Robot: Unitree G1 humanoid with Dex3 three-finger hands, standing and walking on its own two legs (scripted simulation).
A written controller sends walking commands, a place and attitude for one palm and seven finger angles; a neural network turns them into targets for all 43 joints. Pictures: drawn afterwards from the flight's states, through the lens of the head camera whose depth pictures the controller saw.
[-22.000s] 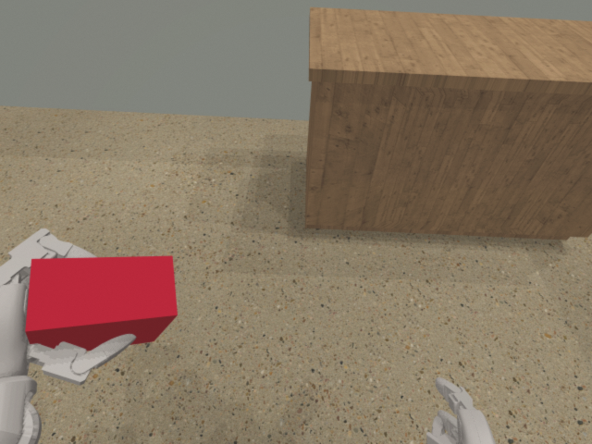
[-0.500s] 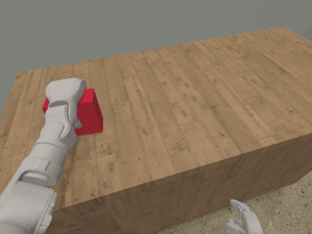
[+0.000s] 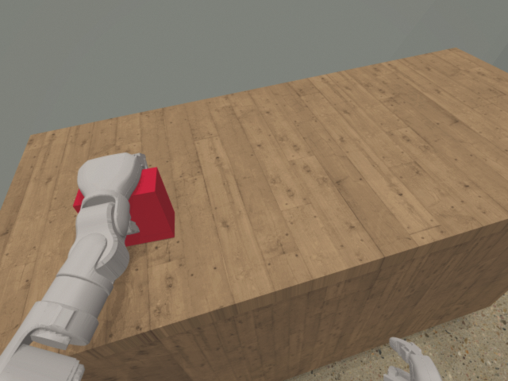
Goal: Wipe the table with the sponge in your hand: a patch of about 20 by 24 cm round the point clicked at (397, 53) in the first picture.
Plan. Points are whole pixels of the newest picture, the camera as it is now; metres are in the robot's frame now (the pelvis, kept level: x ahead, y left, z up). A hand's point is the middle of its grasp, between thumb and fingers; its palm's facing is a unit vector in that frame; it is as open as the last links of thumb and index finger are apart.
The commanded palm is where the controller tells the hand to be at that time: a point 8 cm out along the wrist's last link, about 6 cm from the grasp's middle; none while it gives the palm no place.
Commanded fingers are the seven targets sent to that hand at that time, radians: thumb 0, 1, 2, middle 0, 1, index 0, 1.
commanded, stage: wipe back along the middle lane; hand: left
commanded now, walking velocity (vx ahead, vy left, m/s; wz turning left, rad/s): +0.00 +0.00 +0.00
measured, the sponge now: (134, 217) +0.36 +0.25 +0.07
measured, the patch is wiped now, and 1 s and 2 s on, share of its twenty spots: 0.45 0.75 0.75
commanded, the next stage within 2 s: slide across to the third lane in 1.26 s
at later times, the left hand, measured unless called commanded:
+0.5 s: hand (129, 220) +0.32 +0.22 +0.12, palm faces +0.05 -0.02 -1.00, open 10.1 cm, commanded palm +0.28 +0.22 +0.15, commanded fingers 0.00 0.10 1.30 -1.20 -1.60 -1.20 -1.60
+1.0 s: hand (124, 244) +0.28 +0.21 +0.12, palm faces +0.12 -0.08 -0.99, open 10.1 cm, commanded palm +0.23 +0.20 +0.15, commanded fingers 0.00 0.10 1.30 -1.20 -1.60 -1.20 -1.60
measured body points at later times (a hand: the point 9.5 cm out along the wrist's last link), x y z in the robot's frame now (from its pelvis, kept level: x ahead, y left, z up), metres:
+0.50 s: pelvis -0.01 -0.01 +0.00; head -0.04 -0.06 +0.45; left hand +0.31 +0.22 +0.17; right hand +0.20 -0.23 -0.09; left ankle +0.01 +0.13 -0.74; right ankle -0.06 -0.11 -0.74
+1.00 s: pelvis -0.01 -0.01 +0.00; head -0.05 -0.06 +0.44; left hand +0.26 +0.21 +0.17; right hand +0.22 -0.22 -0.08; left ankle +0.01 +0.13 -0.74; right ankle -0.06 -0.11 -0.74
